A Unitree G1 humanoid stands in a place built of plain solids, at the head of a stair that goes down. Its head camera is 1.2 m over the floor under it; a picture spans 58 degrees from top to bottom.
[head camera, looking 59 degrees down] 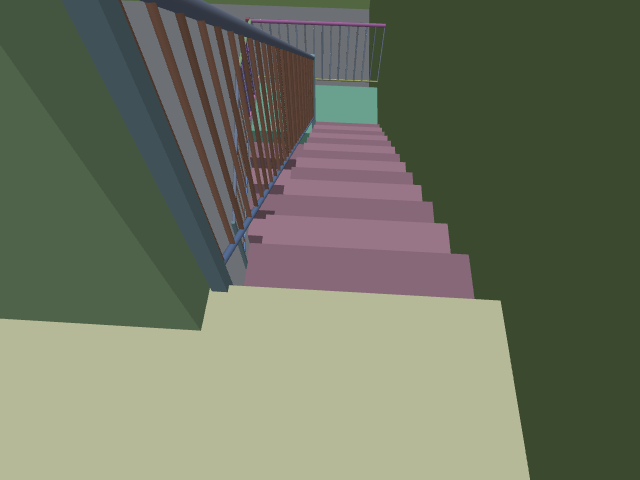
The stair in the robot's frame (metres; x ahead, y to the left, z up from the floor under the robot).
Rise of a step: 0.21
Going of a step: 0.28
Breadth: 0.82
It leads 4 degrees to the right of straight ahead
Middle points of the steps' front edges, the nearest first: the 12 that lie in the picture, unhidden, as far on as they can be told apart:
0.54 -0.13 0.00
0.81 -0.15 -0.21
1.09 -0.16 -0.43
1.37 -0.18 -0.64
1.65 -0.20 -0.86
1.92 -0.21 -1.07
2.20 -0.23 -1.28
2.48 -0.25 -1.50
2.76 -0.27 -1.71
3.03 -0.28 -1.93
3.31 -0.30 -2.14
3.59 -0.32 -2.35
